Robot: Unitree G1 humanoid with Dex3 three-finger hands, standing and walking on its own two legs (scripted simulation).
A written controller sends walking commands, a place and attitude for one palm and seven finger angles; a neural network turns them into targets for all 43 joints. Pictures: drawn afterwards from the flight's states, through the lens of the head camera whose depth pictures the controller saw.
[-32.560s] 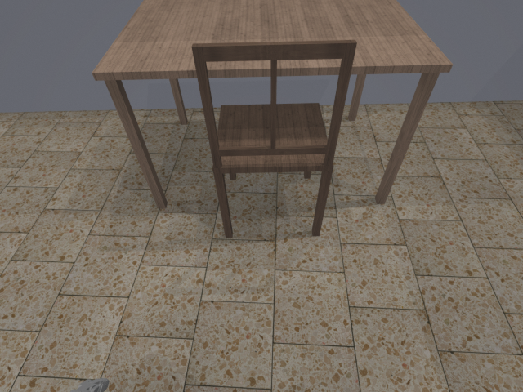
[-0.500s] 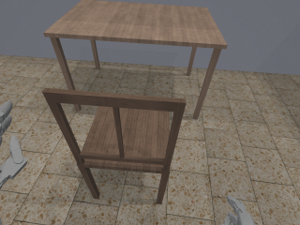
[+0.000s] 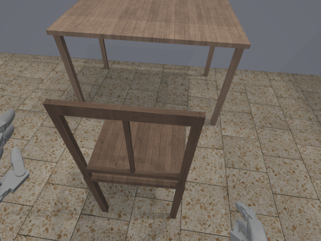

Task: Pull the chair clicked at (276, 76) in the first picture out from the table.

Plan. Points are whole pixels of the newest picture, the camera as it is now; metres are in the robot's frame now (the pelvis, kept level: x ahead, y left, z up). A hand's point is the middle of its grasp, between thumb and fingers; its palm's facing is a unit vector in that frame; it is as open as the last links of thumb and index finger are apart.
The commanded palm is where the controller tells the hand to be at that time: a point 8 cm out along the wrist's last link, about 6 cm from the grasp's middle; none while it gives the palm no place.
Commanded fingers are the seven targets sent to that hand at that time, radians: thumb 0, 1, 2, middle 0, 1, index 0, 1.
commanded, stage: stop stepping back and stand still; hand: left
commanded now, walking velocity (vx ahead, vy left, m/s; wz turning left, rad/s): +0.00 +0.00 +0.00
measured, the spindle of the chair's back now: (129, 149) +0.41 +0.14 -0.08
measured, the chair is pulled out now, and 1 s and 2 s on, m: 0.58 0.58 0.58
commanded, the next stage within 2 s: let the arm hang, fingers relaxed in 0.04 s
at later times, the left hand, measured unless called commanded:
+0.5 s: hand out of the picture -0.02 +0.18 -0.19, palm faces +0.06 -0.98 -0.17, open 6.9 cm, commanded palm none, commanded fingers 0.00 0.90 0.90 -0.20 -0.30 -0.20 -0.30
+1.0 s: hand out of the picture -0.03 +0.14 -0.18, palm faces +0.08 -0.98 -0.17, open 7.4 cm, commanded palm none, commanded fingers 0.00 0.90 0.90 -0.20 -0.30 -0.20 -0.30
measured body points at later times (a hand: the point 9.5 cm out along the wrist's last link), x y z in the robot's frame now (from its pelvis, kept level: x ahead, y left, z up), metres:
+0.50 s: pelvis -0.01 +0.00 -0.01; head +0.01 +0.03 +0.44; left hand -0.02 +0.23 -0.17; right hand +0.02 -0.24 -0.15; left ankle +0.03 +0.12 -0.74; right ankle -0.01 -0.14 -0.74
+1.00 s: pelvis -0.01 -0.02 -0.01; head +0.00 -0.02 +0.44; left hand -0.03 +0.19 -0.16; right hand -0.01 -0.23 -0.17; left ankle +0.03 +0.12 -0.74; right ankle -0.01 -0.14 -0.74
